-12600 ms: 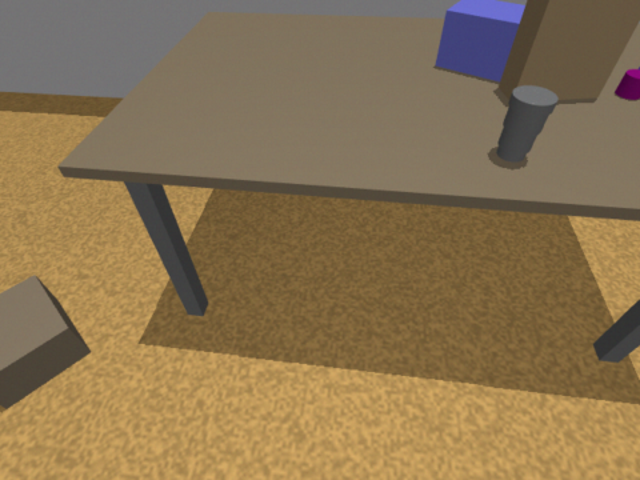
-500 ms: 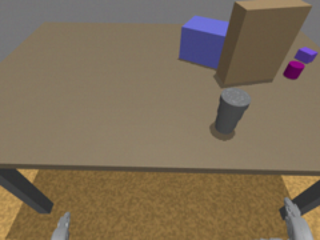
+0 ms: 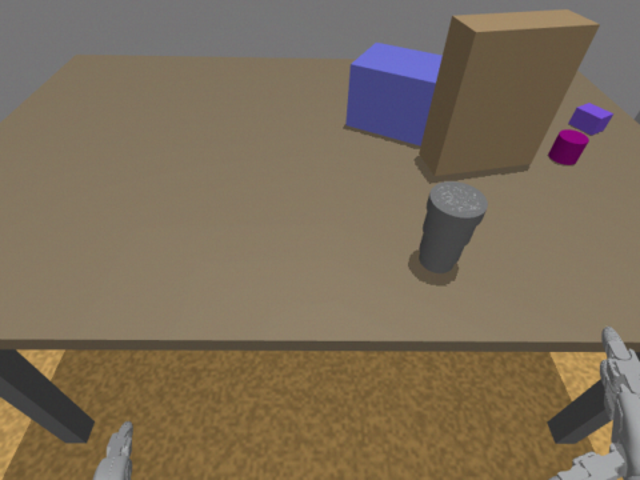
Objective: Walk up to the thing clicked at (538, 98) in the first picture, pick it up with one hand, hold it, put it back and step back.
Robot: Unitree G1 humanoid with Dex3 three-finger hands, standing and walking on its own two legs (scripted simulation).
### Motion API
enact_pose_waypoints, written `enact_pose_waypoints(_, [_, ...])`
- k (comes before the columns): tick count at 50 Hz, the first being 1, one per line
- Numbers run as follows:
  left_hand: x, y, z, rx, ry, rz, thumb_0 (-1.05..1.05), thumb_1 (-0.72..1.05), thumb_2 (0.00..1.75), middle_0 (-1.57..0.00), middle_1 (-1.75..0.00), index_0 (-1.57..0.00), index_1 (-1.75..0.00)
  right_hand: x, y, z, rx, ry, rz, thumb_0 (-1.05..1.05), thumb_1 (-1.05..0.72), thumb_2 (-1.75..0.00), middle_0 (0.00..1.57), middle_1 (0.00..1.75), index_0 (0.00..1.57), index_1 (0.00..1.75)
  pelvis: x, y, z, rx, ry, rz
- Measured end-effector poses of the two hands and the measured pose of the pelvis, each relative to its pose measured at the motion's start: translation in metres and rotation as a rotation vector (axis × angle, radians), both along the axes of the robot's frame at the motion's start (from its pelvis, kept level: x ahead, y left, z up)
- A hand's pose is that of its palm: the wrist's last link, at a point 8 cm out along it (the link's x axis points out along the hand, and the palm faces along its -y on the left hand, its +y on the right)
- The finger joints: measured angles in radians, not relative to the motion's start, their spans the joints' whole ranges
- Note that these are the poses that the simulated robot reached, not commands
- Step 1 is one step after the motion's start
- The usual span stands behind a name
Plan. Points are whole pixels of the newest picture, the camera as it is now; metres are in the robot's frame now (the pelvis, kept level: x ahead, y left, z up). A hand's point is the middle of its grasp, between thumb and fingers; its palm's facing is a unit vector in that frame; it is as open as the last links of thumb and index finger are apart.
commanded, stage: rise first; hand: right
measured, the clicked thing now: (446, 232) +0.49 -0.21 +0.02
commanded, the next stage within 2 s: go down in 0.80 s
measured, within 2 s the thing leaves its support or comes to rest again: neither
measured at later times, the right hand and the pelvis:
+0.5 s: hand (606, 423) +0.17 -0.26 +0.09, palm faces +0.34 +0.85 -0.40, open 17.6 cm; pelvis -0.02 +0.00 +0.00, yaw +0 degrees
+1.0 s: hand (627, 411) +0.17 -0.26 +0.12, palm faces +0.37 +0.83 -0.41, open 17.5 cm; pelvis -0.02 +0.00 +0.00, yaw +0 degrees
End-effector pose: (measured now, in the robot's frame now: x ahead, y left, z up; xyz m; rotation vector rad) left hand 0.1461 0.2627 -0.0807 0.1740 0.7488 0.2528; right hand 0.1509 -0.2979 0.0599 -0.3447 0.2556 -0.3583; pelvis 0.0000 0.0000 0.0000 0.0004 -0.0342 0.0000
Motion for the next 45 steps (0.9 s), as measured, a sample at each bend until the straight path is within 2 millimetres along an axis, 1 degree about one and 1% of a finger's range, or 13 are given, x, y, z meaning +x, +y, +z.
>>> enact_pose_waypoints(10, [-0.004,-0.007,0.0,-0.026,-0.018,-0.015,-0.01,-0.55,0.05,-0.07,-0.05,-0.04,-0.07,-0.01,0.0,0.023,-0.042,-0.088,0.014,-0.02,0.57,-0.02,0.06,0.05,0.06,0.05,-0.006,0.001,0.0,-0.001,-0.012,-0.004])
enact_pose_waypoints(19, [-0.011,-0.004,-0.001,-0.027,-0.027,-0.016,-0.01,-0.55,0.06,-0.07,-0.06,-0.04,-0.07,-0.018,-0.001,0.041,-0.084,-0.149,0.024,-0.02,0.57,-0.02,0.06,0.05,0.06,0.05,-0.014,0.002,0.0,-0.002,-0.021,-0.007])
enact_pose_waypoints(25, [-0.017,-0.001,-0.005,-0.028,-0.014,-0.002,-0.01,-0.55,0.06,-0.07,-0.06,-0.05,-0.07,-0.021,0.0,0.047,-0.098,-0.18,0.03,-0.02,0.57,-0.02,0.06,0.05,0.06,0.05,-0.018,0.003,0.0,-0.002,-0.026,-0.009])
enact_pose_waypoints(31, [-0.017,-0.003,-0.002,-0.028,-0.032,-0.012,-0.01,-0.55,0.06,-0.06,-0.06,-0.05,-0.07,-0.019,0.0,0.055,-0.112,-0.224,0.042,-0.02,0.57,-0.03,0.06,0.05,0.06,0.05,-0.021,0.003,0.0,-0.003,-0.029,-0.009])
enact_pose_waypoints(45, [-0.02,-0.002,-0.004,-0.032,-0.029,-0.009,-0.01,-0.54,0.07,-0.06,-0.06,-0.05,-0.07,-0.023,-0.003,0.069,-0.157,-0.262,0.049,-0.02,0.58,-0.04,0.06,0.05,0.06,0.05,-0.021,0.003,0.0,-0.002,-0.028,-0.009])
